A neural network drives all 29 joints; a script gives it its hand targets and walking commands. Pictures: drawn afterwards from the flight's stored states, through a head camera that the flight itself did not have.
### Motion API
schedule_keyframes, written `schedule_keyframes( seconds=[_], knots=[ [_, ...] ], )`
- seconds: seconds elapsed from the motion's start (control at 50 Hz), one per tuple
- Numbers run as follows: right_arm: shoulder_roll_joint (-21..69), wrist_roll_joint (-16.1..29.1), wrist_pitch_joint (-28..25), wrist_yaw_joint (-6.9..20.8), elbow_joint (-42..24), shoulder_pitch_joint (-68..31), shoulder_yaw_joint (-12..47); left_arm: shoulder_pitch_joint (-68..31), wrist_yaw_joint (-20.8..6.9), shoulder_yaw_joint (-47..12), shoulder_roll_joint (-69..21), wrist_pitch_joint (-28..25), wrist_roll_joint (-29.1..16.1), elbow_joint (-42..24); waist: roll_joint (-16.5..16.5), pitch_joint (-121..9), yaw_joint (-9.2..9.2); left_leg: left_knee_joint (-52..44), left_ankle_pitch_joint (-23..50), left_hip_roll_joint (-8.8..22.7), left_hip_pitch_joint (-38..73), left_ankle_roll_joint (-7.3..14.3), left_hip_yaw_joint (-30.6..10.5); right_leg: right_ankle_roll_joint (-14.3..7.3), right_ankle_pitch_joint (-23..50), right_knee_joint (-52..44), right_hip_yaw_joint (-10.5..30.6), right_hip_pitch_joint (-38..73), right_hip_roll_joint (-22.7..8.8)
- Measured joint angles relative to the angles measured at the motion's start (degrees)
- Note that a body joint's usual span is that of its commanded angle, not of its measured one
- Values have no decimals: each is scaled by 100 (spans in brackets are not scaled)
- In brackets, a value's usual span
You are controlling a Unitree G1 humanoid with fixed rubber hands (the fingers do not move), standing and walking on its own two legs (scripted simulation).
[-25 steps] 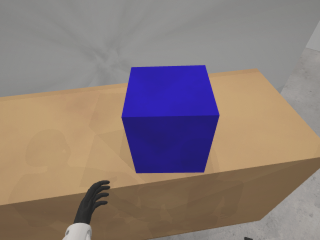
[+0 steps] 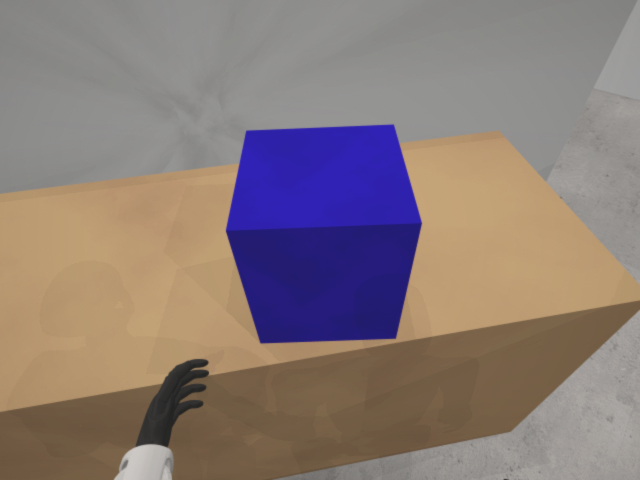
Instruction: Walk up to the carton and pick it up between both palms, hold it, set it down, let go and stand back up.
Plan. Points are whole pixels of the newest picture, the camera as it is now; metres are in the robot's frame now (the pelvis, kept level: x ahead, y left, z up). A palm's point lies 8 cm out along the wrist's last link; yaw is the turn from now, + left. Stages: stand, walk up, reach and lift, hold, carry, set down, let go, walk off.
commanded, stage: stand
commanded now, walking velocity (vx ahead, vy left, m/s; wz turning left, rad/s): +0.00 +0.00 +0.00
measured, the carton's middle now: (324, 238) +0.45 +0.02 +0.06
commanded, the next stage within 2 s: none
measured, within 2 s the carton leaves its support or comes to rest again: neither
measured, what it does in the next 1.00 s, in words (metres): stands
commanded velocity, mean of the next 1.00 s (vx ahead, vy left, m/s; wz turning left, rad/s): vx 0.00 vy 0.00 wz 0.00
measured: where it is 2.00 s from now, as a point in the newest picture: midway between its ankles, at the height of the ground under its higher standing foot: outside the picture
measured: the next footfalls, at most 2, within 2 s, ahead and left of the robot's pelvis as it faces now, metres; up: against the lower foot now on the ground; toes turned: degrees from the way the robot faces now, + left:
none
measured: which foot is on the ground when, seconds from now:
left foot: down 0.00-1.00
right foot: down 0.00-1.00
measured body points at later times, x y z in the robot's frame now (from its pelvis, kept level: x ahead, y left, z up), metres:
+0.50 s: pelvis -0.01 +0.01 +0.00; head +0.01 +0.02 +0.45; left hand +0.17 +0.23 -0.08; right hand +0.12 -0.21 -0.13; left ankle +0.01 +0.10 -0.73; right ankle +0.04 -0.12 -0.73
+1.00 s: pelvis +0.02 +0.02 +0.00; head +0.03 +0.02 +0.45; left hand +0.10 +0.25 -0.13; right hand +0.11 -0.21 -0.14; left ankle +0.01 +0.10 -0.73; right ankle +0.04 -0.12 -0.73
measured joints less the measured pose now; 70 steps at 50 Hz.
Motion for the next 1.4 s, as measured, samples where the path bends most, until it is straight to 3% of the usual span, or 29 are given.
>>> schedule_keyframes(
  seconds=[0.2, 0.38, 0.54, 0.68, 0.94, 1.22, 1.4],
  knots=[
    [164, 4, -56, 25, 31, 88, 91, -56, -156, -42, -30, -21, -10, -70, -116, 31, 38, 58, -4, -98, -32, 110, 47, 101, -1, 90, 53, -49, -94],
    [179, 60, -42, -21, -81, -228, 124, -59, -88, -137, -130, 119, -28, 192, 9, -82, 61, 40, 0, -106, -20, 157, 57, 111, 28, 17, 64, -11, -101],
    [196, 61, -113, -28, -68, -317, 109, 285, -74, -114, -115, 628, 29, 1238, -131, 210, -41, 61, 9, -66, -116, 153, 69, 117, 85, -32, 74, -84, -62],
    [223, 86, -127, -160, 129, -196, 79, 626, -81, -84, -167, 673, 27, 1876, -259, 321, 34, 161, -107, -9, -99, 158, 59, 104, 32, -28, 59, -29, -7],
    [242, 107, -77, -361, 354, -252, 37, 613, 47, -8, -183, 646, 44, 2438, 38, 92, 75, 128, -263, -9, 159, 186, 125, 114, -125, -8, 128, 178, 2],
    [220, 131, -153, -437, 926, 67, -47, 426, 108, 7, -231, 639, -7, 3058, -148, 178, -47, -208, -180, -25, 406, 194, 190, 125, -59, -272, 198, 370, -5],
    [270, 143, -181, -512, 1225, 153, -65, 368, 142, 14, -268, 679, -16, 3514, -68, 152, -35, -381, -175, -42, 655, 209, 194, 141, -59, -434, 205, 615, -20]
  ],
)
